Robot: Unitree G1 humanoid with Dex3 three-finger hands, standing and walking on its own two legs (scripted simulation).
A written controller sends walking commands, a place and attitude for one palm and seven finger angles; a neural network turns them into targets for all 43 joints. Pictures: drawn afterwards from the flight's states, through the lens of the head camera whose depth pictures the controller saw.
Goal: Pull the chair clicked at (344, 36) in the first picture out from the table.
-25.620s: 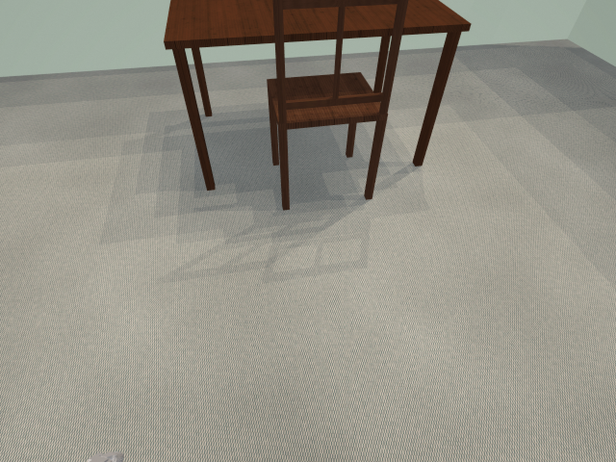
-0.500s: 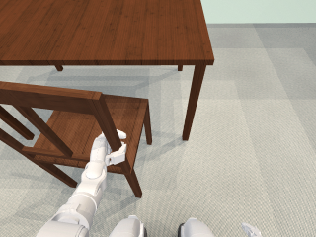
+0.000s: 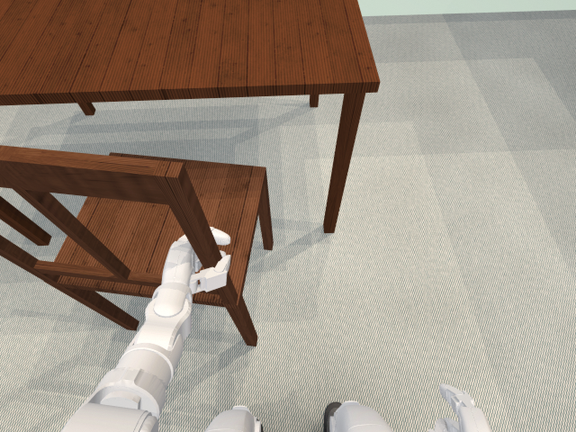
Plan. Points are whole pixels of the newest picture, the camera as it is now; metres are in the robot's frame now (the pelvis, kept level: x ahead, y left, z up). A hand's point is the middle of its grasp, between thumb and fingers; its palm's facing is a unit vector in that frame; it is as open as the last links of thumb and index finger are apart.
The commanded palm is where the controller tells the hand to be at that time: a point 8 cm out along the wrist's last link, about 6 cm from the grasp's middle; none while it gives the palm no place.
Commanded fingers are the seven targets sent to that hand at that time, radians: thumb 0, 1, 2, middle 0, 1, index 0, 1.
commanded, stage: step backward, pulling the chair out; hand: left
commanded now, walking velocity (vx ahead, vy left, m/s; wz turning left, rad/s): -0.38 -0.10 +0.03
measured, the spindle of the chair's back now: (85, 239) +0.40 +0.33 -0.05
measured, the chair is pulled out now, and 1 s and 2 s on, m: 0.17 0.39 0.58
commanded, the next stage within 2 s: stop walking, hand still on the chair in 1.36 s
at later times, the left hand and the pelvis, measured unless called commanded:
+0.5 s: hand (218, 338) +0.24 +0.10 -0.06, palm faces -0.04 -0.99 -0.14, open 6.0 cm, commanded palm +0.23 +0.16 -0.06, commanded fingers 0.00 0.90 0.90 -0.50 -1.45 -0.50 -1.45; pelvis -0.10 +0.00 +0.01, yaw -1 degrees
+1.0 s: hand out of the picture +0.11 +0.10 -0.06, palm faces -0.04 -0.99 -0.15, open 6.2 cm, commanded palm +0.10 +0.15 -0.06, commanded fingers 0.00 0.90 0.90 -0.50 -1.45 -0.50 -1.45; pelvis -0.23 -0.01 +0.01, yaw -2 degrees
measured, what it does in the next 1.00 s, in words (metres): walks backwards: right foot, then left foot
